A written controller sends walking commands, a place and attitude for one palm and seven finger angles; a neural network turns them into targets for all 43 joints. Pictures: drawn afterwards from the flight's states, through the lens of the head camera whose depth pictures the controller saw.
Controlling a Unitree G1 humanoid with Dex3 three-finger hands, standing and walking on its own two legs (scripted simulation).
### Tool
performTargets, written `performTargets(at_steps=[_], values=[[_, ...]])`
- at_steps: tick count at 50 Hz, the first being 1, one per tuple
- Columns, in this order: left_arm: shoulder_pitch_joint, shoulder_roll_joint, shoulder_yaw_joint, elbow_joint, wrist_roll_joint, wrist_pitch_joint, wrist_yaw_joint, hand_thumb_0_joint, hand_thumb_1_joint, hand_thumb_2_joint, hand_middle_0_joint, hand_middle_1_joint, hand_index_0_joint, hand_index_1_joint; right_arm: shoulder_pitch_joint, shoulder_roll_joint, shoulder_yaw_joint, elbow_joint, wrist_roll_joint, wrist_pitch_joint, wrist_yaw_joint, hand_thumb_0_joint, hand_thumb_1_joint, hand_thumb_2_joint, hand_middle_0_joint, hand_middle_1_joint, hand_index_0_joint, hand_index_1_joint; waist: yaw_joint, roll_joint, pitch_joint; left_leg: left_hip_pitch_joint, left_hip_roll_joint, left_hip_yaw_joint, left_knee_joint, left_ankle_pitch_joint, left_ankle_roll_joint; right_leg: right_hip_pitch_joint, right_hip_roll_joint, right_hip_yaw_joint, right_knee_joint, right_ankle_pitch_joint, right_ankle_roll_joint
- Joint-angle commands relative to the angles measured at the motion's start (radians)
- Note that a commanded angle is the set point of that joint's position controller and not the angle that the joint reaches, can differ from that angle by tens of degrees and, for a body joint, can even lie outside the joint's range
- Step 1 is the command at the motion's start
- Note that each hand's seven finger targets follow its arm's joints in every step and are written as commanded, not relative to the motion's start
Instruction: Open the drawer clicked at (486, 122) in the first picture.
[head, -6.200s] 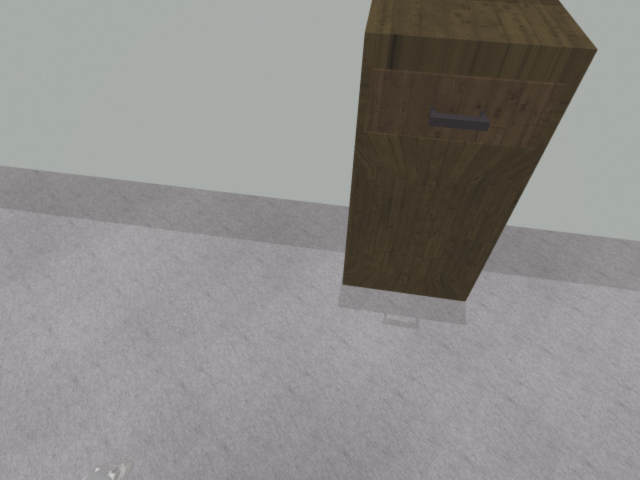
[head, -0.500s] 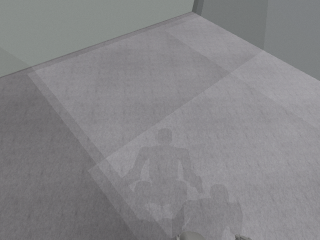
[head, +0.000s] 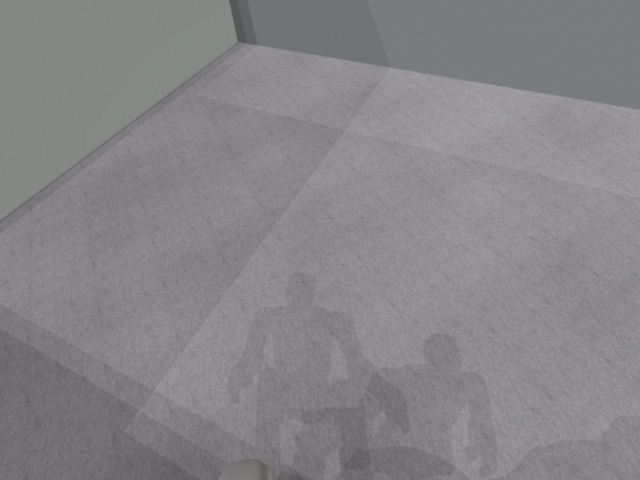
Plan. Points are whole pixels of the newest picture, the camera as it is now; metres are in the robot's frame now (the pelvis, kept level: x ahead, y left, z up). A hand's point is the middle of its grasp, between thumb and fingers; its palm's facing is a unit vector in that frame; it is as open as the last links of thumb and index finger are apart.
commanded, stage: walk to a spot facing it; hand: left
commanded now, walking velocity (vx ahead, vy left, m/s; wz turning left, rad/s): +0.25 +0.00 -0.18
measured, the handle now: out of the picture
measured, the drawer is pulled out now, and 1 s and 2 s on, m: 0.00 0.00 0.00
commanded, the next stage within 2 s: turn to face it in 0.08 s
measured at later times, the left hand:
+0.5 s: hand out of the picture +0.11 +0.23 -0.20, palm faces +0.08 -0.99 -0.15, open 7.4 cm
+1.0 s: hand (169, 445) +0.20 +0.25 -0.15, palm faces +0.29 -0.92 -0.27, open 7.4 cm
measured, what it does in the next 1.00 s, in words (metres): walks ahead, turning left: left foot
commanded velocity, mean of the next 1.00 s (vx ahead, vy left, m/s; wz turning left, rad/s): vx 0.03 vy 0.00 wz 0.49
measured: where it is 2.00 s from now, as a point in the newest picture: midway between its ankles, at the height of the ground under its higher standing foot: outside the picture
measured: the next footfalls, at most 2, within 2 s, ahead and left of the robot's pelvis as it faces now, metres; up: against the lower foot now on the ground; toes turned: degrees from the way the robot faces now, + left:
left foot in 0.34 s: +0.23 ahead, +0.12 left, +0.00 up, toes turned +4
right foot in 1.04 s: +0.19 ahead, -0.09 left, +0.00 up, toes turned +21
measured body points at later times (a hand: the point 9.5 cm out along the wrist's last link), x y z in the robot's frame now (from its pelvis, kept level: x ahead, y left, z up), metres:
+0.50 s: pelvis +0.12 +0.06 -0.01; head +0.13 +0.09 +0.44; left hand +0.11 +0.28 -0.18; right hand +0.20 -0.17 -0.15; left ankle +0.19 +0.12 -0.74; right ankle +0.03 -0.08 -0.67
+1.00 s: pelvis +0.13 +0.01 +0.00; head +0.15 +0.01 +0.44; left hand +0.18 +0.29 -0.13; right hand +0.21 -0.23 -0.16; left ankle +0.19 +0.12 -0.74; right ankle +0.14 -0.12 -0.72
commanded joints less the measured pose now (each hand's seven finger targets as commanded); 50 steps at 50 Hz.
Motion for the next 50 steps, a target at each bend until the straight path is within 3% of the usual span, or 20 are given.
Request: performTargets(at_steps=[1, 7, 10, 13, 15, 16, 17, 18, 19, 20, 22, 23, 25, 29, 34, 40, 45, 47, 49, 50], values=[[0.113, 0.181, 0.042, -0.003, -0.001, -0.036, 0.015, 0.000, 0.900, 0.900, -0.200, -0.300, -0.200, -0.300, -0.039, -0.053, -0.005, -0.078, 0.005, -0.041, 0.000, 0.000, -0.900, -0.900, 0.200, 0.300, 0.200, 0.300, 0.038, -0.161, -0.012, -0.155, -0.007, -0.014, -0.018, 0.081, -0.012, 0.136, -0.225, 0.218, -0.187, 0.365, -0.077], [0.183, 0.150, 0.027, 0.050, 0.006, -0.047, 0.026, 0.000, 0.900, 0.900, -0.200, -0.300, -0.200, -0.300, -0.158, -0.036, 0.007, -0.107, 0.011, -0.054, 0.003, 0.000, -0.900, -0.900, 0.200, 0.300, 0.200, 0.300, 0.062, -0.151, 0.034, -0.192, -0.016, -0.018, -0.116, 0.095, 0.003, 0.158, -0.251, 0.272, -0.203, 0.382, -0.118], [0.205, 0.133, 0.017, 0.081, 0.012, -0.048, 0.038, 0.000, 0.900, 0.900, -0.200, -0.300, -0.200, -0.300, -0.194, -0.016, 0.019, -0.105, 0.018, -0.062, 0.004, 0.000, -0.900, -0.900, 0.200, 0.300, 0.200, 0.300, 0.068, -0.144, 0.034, -0.150, -0.035, -0.004, -0.229, 0.061, 0.021, 0.200, -0.256, 0.254, -0.168, 0.533, -0.116], [0.185, 0.127, 0.009, 0.107, 0.014, -0.045, 0.052, 0.000, 0.900, 0.900, -0.200, -0.300, -0.200, -0.300, -0.152, 0.013, 0.036, -0.067, 0.027, -0.073, 0.000, 0.000, -0.900, -0.900, 0.200, 0.300, 0.200, 0.300, 0.050, -0.164, 0.001, 0.030, -0.073, 0.019, -0.408, 0.068, 0.053, 0.193, -0.239, 0.170, -0.097, 0.712, -0.075], [0.160, 0.128, 0.007, 0.125, 0.006, -0.041, 0.055, 0.000, 0.900, 0.900, -0.200, -0.300, -0.200, -0.300, -0.026, 0.005, 0.037, -0.008, 0.028, -0.079, -0.013, 0.000, -0.900, -0.900, 0.200, 0.300, 0.200, 0.300, -0.005, -0.138, -0.028, 0.223, -0.136, 0.048, -0.543, 0.209, 0.075, 0.154, -0.194, 0.089, 0.017, 0.790, -0.021], [0.162, 0.116, 0.005, 0.128, 0.001, -0.036, 0.058, 0.000, 0.900, 0.900, -0.200, -0.300, -0.200, -0.300, 0.077, -0.019, 0.032, 0.028, 0.024, -0.084, -0.018, 0.000, -0.900, -0.900, 0.200, 0.300, 0.200, 0.300, -0.039, -0.104, -0.070, 0.355, -0.128, 0.011, -0.621, 0.353, 0.086, 0.118, -0.172, 0.068, 0.158, 0.722, 0.012], [0.207, 0.089, 0.003, 0.125, -0.011, -0.031, 0.057, 0.000, 0.900, 0.900, -0.200, -0.300, -0.200, -0.300, 0.156, -0.095, 0.019, 0.037, 0.013, -0.089, -0.025, 0.000, -0.900, -0.900, 0.200, 0.300, 0.200, 0.300, -0.049, 0.054, -0.158, 0.532, 0.020, -0.144, -0.602, 0.677, 0.149, -0.022, -0.096, 0.007, 0.348, 0.434, 0.058], [0.280, 0.047, -0.008, 0.128, -0.025, -0.023, 0.055, 0.000, 0.900, 0.900, -0.200, -0.300, -0.200, -0.300, 0.178, -0.159, 0.011, 0.041, 0.017, -0.084, -0.027, 0.000, -0.900, -0.900, 0.200, 0.300, 0.200, 0.300, -0.016, 0.268, -0.218, 0.640, 0.250, -0.397, -0.642, 1.018, 0.277, -0.190, -0.003, -0.041, 0.590, -0.268, 0.096], [0.264, 0.072, -0.004, 0.118, -0.012, -0.011, 0.059, 0.000, 0.900, 0.900, -0.200, -0.300, -0.200, -0.300, 0.140, -0.151, 0.018, 0.034, 0.027, -0.064, -0.029, 0.000, -0.900, -0.900, 0.200, 0.300, 0.200, 0.300, 0.000, 0.187, -0.191, 0.501, 0.260, -0.408, -0.721, 0.825, 0.326, -0.154, -0.023, 0.030, 0.679, -0.383, 0.087], [0.216, 0.061, -0.004, 0.114, -0.007, 0.002, 0.058, 0.000, 0.900, 0.900, -0.200, -0.300, -0.200, -0.300, 0.062, -0.133, 0.020, 0.018, 0.026, -0.059, -0.035, 0.000, -0.900, -0.900, 0.200, 0.300, 0.200, 0.300, 0.015, 0.200, -0.098, 0.391, 0.230, -0.444, -0.796, 0.570, 0.324, -0.214, -0.056, 0.042, 0.714, -0.332, 0.097], [0.108, 0.084, 0.015, 0.095, 0.006, 0.016, 0.043, 0.000, 0.900, 0.900, -0.200, -0.300, -0.200, -0.300, -0.002, -0.089, 0.025, -0.010, 0.023, -0.052, -0.035, 0.000, -0.900, -0.900, 0.200, 0.300, 0.200, 0.300, 0.015, 0.084, 0.019, 0.229, 0.155, -0.407, -0.858, 0.288, 0.284, -0.257, -0.096, 0.052, 0.726, -0.227, 0.102], [0.094, 0.078, 0.019, 0.085, 0.007, 0.022, 0.037, 0.000, 0.900, 0.900, -0.200, -0.300, -0.200, -0.300, -0.018, -0.078, 0.026, -0.016, 0.022, -0.053, -0.034, 0.000, -0.900, -0.900, 0.200, 0.300, 0.200, 0.300, 0.023, 0.066, 0.029, 0.186, 0.125, -0.375, -0.873, 0.232, 0.268, -0.247, -0.104, 0.050, 0.699, -0.184, 0.105], [0.113, 0.072, 0.026, 0.080, 0.007, 0.029, 0.032, 0.000, 0.900, 0.900, -0.200, -0.300, -0.200, -0.300, -0.026, -0.087, 0.017, -0.020, 0.025, -0.055, -0.032, 0.000, -0.900, -0.900, 0.200, 0.300, 0.200, 0.300, 0.039, 0.042, -0.031, 0.213, 0.080, -0.327, -0.881, 0.173, 0.240, -0.247, -0.098, 0.038, 0.674, -0.112, 0.112], [0.094, 0.088, 0.048, 0.052, 0.013, 0.046, 0.036, 0.000, 0.900, 0.900, -0.200, -0.300, -0.200, -0.300, -0.010, -0.094, -0.004, -0.038, 0.025, -0.050, -0.027, 0.000, -0.900, -0.900, 0.200, 0.300, 0.200, 0.300, 0.034, 0.054, -0.083, 0.245, 0.048, -0.352, -0.905, 0.042, 0.200, -0.307, -0.096, 0.044, 0.671, -0.031, 0.132], [0.004, 0.110, 0.059, -0.002, 0.014, 0.052, 0.037, 0.000, 0.900, 0.900, -0.200, -0.300, -0.200, -0.300, 0.022, -0.108, -0.024, -0.045, 0.021, -0.041, -0.023, 0.000, -0.900, -0.900, 0.200, 0.300, 0.200, 0.300, 0.012, 0.065, -0.066, 0.275, 0.034, -0.435, -0.904, -0.027, 0.200, -0.368, -0.090, 0.058, 0.618, -0.025, 0.150], [-0.082, 0.124, 0.054, -0.056, 0.009, 0.048, 0.036, 0.000, 0.900, 0.900, -0.200, -0.300, -0.200, -0.300, 0.077, -0.126, -0.040, -0.043, 0.017, -0.034, -0.024, 0.000, -0.900, -0.900, 0.200, 0.300, 0.200, 0.300, -0.021, 0.095, -0.097, 0.367, 0.030, -0.539, -0.861, 0.074, 0.242, -0.370, -0.058, 0.071, 0.483, -0.110, 0.149], [-0.091, 0.124, 0.043, -0.083, -0.002, 0.046, 0.041, 0.000, 0.900, 0.900, -0.200, -0.300, -0.200, -0.300, 0.080, -0.150, -0.049, -0.053, 0.013, -0.022, -0.023, 0.000, -0.900, -0.900, 0.200, 0.300, 0.200, 0.300, -0.021, 0.113, -0.119, 0.368, 0.019, -0.604, -0.824, 0.202, 0.263, -0.282, -0.019, 0.079, 0.349, -0.168, 0.132], [-0.046, 0.126, 0.043, -0.080, -0.009, 0.048, 0.044, 0.000, 0.900, 0.900, -0.200, -0.300, -0.200, -0.300, 0.050, -0.162, -0.053, -0.067, 0.011, -0.014, -0.020, 0.000, -0.900, -0.900, 0.200, 0.300, 0.200, 0.300, -0.003, 0.120, -0.122, 0.311, 0.000, -0.596, -0.829, 0.171, 0.247, -0.191, -0.001, 0.071, 0.274, -0.157, 0.118], [0.023, 0.140, 0.048, -0.066, -0.015, 0.051, 0.047, 0.000, 0.900, 0.900, -0.200, -0.300, -0.200, -0.300, 0.012, -0.160, -0.059, -0.084, 0.012, -0.007, -0.013, 0.000, -0.900, -0.900, 0.200, 0.300, 0.200, 0.300, 0.027, 0.117, -0.119, 0.206, -0.047, -0.560, -0.846, 0.099, 0.187, -0.028, 0.019, 0.040, 0.108, -0.104, 0.099], [0.073, 0.160, 0.052, -0.055, -0.014, 0.047, 0.049, 0.000, 0.900, 0.900, -0.200, -0.300, -0.200, -0.300, -0.022, -0.154, -0.059, -0.092, 0.018, -0.004, -0.010, 0.000, -0.900, -0.900, 0.200, 0.300, 0.200, 0.300, 0.056, 0.099, -0.111, 0.118, -0.079, -0.519, -0.814, 0.037, 0.148, 0.089, 0.005, 0.036, -0.033, -0.020, 0.091]])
